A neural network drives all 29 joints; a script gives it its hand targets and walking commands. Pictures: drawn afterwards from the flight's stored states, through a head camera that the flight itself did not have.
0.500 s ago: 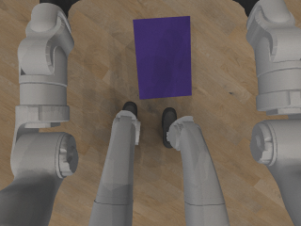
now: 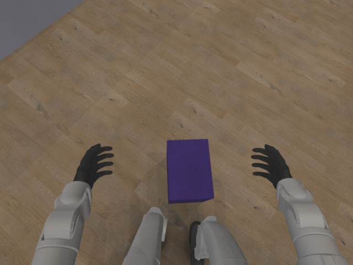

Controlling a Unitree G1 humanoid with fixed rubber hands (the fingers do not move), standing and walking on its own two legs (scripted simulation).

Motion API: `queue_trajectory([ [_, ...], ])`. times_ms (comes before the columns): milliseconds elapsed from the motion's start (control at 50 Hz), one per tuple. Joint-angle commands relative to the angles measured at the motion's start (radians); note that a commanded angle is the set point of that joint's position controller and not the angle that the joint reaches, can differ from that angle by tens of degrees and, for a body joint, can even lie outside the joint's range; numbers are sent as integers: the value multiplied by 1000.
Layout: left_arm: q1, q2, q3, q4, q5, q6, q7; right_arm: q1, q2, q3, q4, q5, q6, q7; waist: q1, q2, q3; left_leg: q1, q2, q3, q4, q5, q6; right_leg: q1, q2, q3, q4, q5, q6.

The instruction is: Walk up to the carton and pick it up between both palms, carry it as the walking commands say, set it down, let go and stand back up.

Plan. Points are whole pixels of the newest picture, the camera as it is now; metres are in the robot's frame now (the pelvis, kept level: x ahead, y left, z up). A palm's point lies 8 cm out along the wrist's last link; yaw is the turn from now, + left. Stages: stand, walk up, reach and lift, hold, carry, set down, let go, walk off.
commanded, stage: let go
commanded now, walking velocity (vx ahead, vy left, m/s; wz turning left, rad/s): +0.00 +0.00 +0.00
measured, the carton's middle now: (186, 173) +0.41 -0.04 -0.57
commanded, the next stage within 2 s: stand in 0.76 s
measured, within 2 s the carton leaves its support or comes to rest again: neither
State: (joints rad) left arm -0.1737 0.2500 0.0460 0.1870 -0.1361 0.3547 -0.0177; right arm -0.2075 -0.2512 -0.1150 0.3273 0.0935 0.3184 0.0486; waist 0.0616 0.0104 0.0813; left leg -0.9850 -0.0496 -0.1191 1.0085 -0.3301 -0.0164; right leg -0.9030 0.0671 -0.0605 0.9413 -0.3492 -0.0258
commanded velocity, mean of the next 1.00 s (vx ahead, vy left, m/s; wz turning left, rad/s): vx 0.00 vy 0.00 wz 0.00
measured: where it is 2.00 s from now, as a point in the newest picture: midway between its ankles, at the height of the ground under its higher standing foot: (175, 249)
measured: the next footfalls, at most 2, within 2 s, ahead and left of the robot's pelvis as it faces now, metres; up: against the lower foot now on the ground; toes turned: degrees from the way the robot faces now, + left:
none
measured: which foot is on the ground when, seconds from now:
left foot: down 0.00-1.00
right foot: down 0.00-1.00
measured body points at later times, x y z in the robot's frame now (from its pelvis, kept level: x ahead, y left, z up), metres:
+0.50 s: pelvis +0.07 +0.00 +0.06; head +0.14 +0.01 +0.50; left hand +0.24 +0.24 -0.01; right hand +0.26 -0.24 -0.02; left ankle +0.08 +0.10 -0.67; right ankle +0.06 -0.11 -0.67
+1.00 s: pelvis +0.07 -0.01 +0.06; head +0.04 +0.00 +0.51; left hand +0.21 +0.28 -0.02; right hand +0.26 -0.25 +0.00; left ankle +0.08 +0.10 -0.67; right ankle +0.06 -0.11 -0.67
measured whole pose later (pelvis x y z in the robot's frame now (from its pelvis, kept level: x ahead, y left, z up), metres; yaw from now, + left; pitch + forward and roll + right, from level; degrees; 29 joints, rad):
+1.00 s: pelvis +0.07 -0.01 +0.06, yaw +2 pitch +4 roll -2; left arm 0.25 0.28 0.05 0.59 -0.06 0.03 0.01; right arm 0.27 -0.23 -0.09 0.52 0.02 0.03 0.03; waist 0.05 0.01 -0.17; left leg -0.41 -0.05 -0.11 0.66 -0.31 0.01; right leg -0.32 0.05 -0.05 0.58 -0.32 -0.02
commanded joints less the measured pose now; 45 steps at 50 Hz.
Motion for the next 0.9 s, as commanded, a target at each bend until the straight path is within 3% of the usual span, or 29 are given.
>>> queue_trajectory([
  [0, 268, 11, 35, 36, 170, -106, -21, 166, -61, -2, -2, -108, -110, 18, -42, 71, -586, 666, 34, 87, -329, -90, -37, 456, -70, 95, -314, -127, 18],
  [40, 157, -2, 0, 62, 134, -127, -42, 58, -44, -11, 25, -86, -141, 22, -81, 58, -353, 613, 47, 79, -386, -170, -24, 393, -71, 80, -354, -193, 8],
  [60, 202, 5, 11, 47, 155, -152, -29, 149, -21, 9, 54, -98, -150, 31, -48, 67, -355, 699, 43, 68, -422, -152, -12, 410, -61, 69, -360, -141, 12],
  [80, 310, 17, 10, 8, 167, -174, -27, 246, -48, 8, 29, -116, -172, 32, -17, 87, -409, 749, 29, 93, -420, -11, -38, 487, -61, 77, -377, -57, 8],
  [120, 239, 10, 3, -14, 145, -190, -43, 226, -49, 34, 0, -94, -196, 31, -75, 38, -347, 788, 40, 92, -408, 60, -34, 442, -73, 101, -397, -40, 15],
  [140, 405, 11, 4, 7, 163, -198, -46, 355, -36, 42, 18, -120, -206, 26, -36, 59, -361, 844, 25, 109, -425, 153, -51, 538, -69, 88, -414, 54, 11],
  [160, 331, 21, -8, 35, 148, -215, -40, 300, -39, 29, -17, -116, -224, 22, -63, 21, -355, 871, 21, 98, -432, 226, -30, 506, -55, 87, -412, 125, 22],
  [220, 415, 17, 16, -16, 161, -257, -51, 403, -43, 27, -123, -135, -269, 11, -71, 0, -404, 931, 2, 101, -432, 370, -37, 638, -57, 95, -421, 315, 24],
  [240, 435, 38, -9, -42, 127, -258, -53, 422, -63, 53, -103, -101, -268, 14, -49, 49, -393, 943, 4, 103, -441, 384, -44, 640, -55, 93, -430, 291, 16],
  [260, 372, 40, 1, 5, 134, -275, -56, 399, -43, 53, -101, -110, -284, 10, -55, 0, -362, 924, -2, 113, -442, 437, -29, 638, -48, 90, -430, 391, 33],
  [280, 500, 26, -13, -46, 144, -286, -52, 498, -57, 91, -137, -92, -291, 6, -34, 80, -421, 935, -14, 122, -451, 535, -47, 749, -50, 92, -436, 514, 21],
  [340, 441, 32, 7, 24, 151, -279, -53, 486, -60, 21, -96, -152, -294, 8, -99, -23, -309, 966, 3, 102, -450, 451, -51, 653, -61, 98, -469, 439, 29],
  [360, 491, 23, -11, 26, 132, -289, -51, 491, -61, 47, -146, -124, -305, 4, -72, -31, -368, 992, 7, 94, -472, 543, -27, 718, -52, 98, -453, 517, 36],
  [420, 521, 58, -3, 75, 157, -278, -50, 513, -68, 83, -135, -98, -288, 17, -36, -30, -294, 928, 2, 106, -494, 412, -24, 729, -45, 75, -492, 416, 46],
  [440, 536, 38, -15, 55, 150, -286, -42, 545, -67, 61, -153, -112, -292, 18, -41, -8, -318, 967, -4, 87, -494, 500, -22, 753, -41, 77, -477, 488, 36],
  [460, 436, 59, -3, 24, 146, -287, -49, 474, -60, 81, -137, -76, -296, 21, -53, 13, -294, 964, -5, 108, -485, 398, -24, 691, -58, 104, -494, 424, 41],
  [480, 473, 39, -14, 73, 135, -282, -50, 542, -45, 67, -91, -98, -286, 15, -96, -82, -290, 962, -3, 83, -495, 441, -13, 722, -50, 104, -494, 510, 47],
  [500, 522, 79, 12, 40, 166, -282, -56, 566, -73, 81, -137, -93, -287, 14, -62, -15, -321, 942, -14, 107, -484, 388, -29, 770, -66, 117, -498, 499, 47],
  [540, 502, 81, 19, 77, 162, -264, -60, 547, -60, 76, -100, -83, -273, 15, -55, 2, -301, 932, -8, 99, -490, 360, -17, 780, -65, 111, -478, 465, 45],
  [580, 452, 92, 10, 48, 148, -263, -66, 491, -70, 36, -100, -112, -260, 6, -78, -73, -269, 937, 1, 90, -498, 384, -9, 742, -53, 114, -474, 485, 52],
  [640, 465, 72, 9, 83, 136, -225, -60, 481, -71, 38, -61, -121, -239, 2, -82, -73, -176, 932, 5, 104, -507, 242, -18, 705, -62, 114, -513, 311, 39],
  [680, 457, 79, 19, 54, 147, -213, -49, 486, -91, 48, -66, -86, -245, 7, -64, -11, -267, 942, -7, 91, -515, 278, -6, 750, -45, 93, -469, 324, 32],
  [700, 457, 93, 39, 87, 166, -205, -47, 445, -85, 40, -65, -93, -248, 5, -52, -43, -177, 877, -4, 96, -523, 236, 3, 709, -59, 117, -508, 300, 42],
  [720, 428, 238, 59, 227, 196, -297, 0, 480, -181, 4, 92, -123, -288, -16, -48, -9, -474, 850, 85, 51, -438, 314, 9, 795, -123, 100, -391, 306, 35],
  [800, 415, 225, 45, 282, 204, -354, 25, 489, -169, -3, 136, -145, -320, -22, -59, 38, -373, 729, 84, 35, -458, 195, 30, 728, -134, 166, -405, 153, 12],
  [820, 433, 223, 51, 320, 210, -367, 33, 490, -174, 1, 133, -148, -327, -24, -80, 1, -347, 769, 90, 1, -442, 200, 50, 693, -129, 169, -428, 177, 15],
  [840, 446, 237, 52, 341, 203, -371, 38, 475, -155, -7, 151, -144, -337, -18, -57, -28, -360, 774, 92, 2, -439, 249, 58, 704, -137, 165, -416, 212, 11],
  [860, 425, 206, 30, 343, 209, -385, 37, 418, -164, -6, 136, -142, -337, -24, -58, 45, -378, 780, 85, 20, -434, 260, 67, 681, -132, 154, -413, 216, 11],
  [880, 403, 205, 48, 354, 208, -376, 38, 458, -157, -4, 154, -158, -342, -21, -63, -65, -346, 773, 89, -20, -438, 198, 63, 635, -123, 173, -412, 159, 4],
])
